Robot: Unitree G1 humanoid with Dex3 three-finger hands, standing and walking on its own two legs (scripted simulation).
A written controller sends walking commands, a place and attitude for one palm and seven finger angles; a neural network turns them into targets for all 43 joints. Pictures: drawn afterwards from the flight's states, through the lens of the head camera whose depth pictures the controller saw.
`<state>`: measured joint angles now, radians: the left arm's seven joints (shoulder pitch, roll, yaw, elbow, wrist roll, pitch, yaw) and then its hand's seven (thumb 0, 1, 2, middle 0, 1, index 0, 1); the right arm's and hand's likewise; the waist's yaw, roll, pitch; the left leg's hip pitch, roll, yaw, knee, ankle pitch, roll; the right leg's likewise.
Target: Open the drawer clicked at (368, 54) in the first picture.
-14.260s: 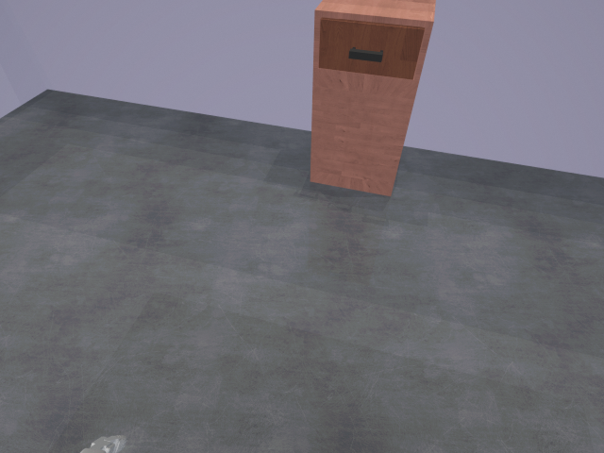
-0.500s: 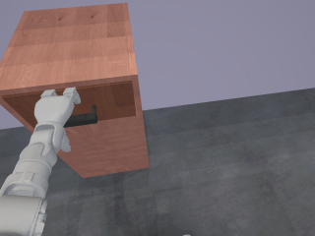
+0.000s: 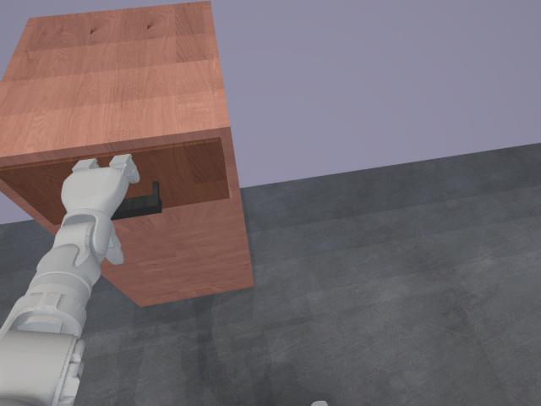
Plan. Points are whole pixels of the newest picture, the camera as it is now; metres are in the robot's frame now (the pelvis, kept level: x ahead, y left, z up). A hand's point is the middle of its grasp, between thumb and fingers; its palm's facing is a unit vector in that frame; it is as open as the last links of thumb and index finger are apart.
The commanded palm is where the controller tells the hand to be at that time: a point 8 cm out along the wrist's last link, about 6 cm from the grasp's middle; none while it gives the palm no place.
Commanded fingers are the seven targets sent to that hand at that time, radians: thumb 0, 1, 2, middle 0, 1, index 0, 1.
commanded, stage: move the hooked fingers above the handle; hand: left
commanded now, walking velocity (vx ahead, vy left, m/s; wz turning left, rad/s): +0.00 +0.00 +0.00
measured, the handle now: (127, 199) +0.48 +0.27 -0.05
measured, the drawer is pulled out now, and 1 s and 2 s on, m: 0.00 0.00 0.00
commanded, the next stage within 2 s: none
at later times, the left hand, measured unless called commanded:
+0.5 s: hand (118, 213) +0.41 +0.25 +0.01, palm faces -0.07 -0.06 -1.00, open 13.8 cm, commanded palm +0.40 +0.28 +0.07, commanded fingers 0.00 -0.50 0.30 -0.30 -1.20 -0.30 -1.20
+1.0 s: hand (100, 218) +0.41 +0.29 +0.00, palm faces -0.15 -0.01 -0.99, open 13.8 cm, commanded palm +0.41 +0.29 +0.07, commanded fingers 0.00 -0.50 0.30 -0.30 -1.20 -0.30 -1.20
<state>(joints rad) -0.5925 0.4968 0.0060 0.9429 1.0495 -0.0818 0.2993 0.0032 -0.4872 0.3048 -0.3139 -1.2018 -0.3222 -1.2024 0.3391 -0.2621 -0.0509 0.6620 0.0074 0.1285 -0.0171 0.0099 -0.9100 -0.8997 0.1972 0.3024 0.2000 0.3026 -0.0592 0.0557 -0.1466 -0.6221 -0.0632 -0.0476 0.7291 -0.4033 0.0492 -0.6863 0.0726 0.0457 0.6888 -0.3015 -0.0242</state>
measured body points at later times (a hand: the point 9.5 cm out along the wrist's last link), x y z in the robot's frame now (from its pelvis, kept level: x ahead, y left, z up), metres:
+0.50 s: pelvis +0.00 +0.01 +0.00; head +0.08 +0.01 +0.44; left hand +0.41 +0.25 +0.06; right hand +0.07 -0.26 -0.13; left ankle -0.04 +0.09 -0.71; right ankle +0.01 -0.11 -0.71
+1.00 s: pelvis -0.01 +0.00 +0.00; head +0.08 +0.00 +0.44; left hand +0.41 +0.28 +0.05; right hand +0.04 -0.27 -0.13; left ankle -0.04 +0.09 -0.71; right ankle +0.01 -0.11 -0.71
